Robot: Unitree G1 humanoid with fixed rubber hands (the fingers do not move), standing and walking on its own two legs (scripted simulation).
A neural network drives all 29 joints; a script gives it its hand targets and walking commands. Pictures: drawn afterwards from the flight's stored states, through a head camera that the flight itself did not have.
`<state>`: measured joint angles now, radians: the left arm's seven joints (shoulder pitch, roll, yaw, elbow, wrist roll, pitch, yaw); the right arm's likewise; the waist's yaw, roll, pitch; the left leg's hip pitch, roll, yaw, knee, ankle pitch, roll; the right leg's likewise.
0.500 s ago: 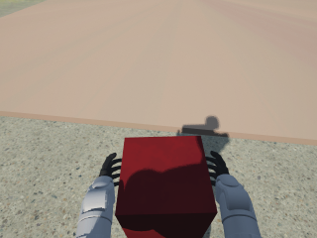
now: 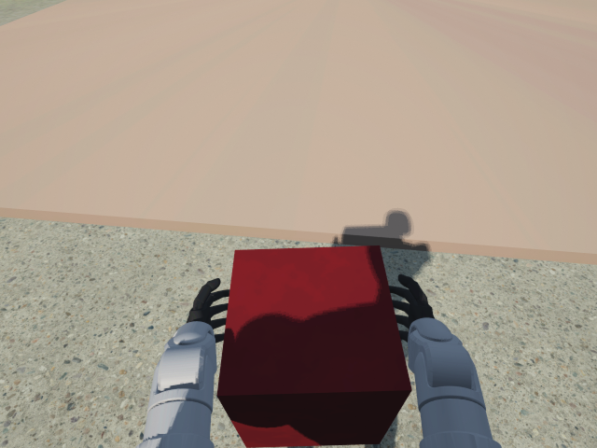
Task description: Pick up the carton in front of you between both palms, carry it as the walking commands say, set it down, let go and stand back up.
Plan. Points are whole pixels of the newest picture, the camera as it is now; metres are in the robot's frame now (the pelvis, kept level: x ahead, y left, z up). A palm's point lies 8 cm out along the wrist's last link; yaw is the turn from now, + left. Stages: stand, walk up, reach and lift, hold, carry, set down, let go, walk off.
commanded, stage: reach and lift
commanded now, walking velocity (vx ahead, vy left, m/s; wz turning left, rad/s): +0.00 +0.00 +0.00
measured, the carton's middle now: (310, 351) +0.30 +0.00 -0.04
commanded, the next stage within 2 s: hold in 0.46 s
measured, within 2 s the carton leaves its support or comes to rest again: neither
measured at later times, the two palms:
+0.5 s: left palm (196, 329) +0.29 +0.15 +0.04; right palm (420, 324) +0.30 -0.15 +0.04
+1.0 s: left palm (196, 327) +0.29 +0.15 +0.05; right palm (425, 322) +0.29 -0.15 +0.05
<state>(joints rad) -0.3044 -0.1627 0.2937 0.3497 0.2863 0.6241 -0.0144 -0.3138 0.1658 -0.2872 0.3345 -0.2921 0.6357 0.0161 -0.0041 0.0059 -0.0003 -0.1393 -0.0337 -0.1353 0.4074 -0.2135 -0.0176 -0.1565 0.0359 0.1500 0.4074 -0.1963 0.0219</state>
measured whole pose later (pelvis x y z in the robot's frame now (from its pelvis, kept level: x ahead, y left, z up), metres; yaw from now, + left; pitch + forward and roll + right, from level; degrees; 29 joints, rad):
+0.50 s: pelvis +0.01 +0.00 +0.00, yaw +0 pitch -5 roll +0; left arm -0.23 -0.15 0.21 0.24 0.25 0.70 0.00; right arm -0.24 0.15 -0.20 0.22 -0.27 0.71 0.01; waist 0.00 0.00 0.00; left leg -0.06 -0.03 -0.14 0.35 -0.20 -0.01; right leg -0.08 0.03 0.15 0.35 -0.19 0.02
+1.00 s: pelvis +0.00 +0.00 +0.00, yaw +0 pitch -7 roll +0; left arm -0.30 -0.16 0.26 0.26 0.28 0.76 -0.02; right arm -0.31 0.16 -0.26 0.24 -0.30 0.76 0.03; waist 0.00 0.01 0.03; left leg -0.04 -0.03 -0.14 0.37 -0.20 -0.02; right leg -0.05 0.03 0.14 0.37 -0.18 0.02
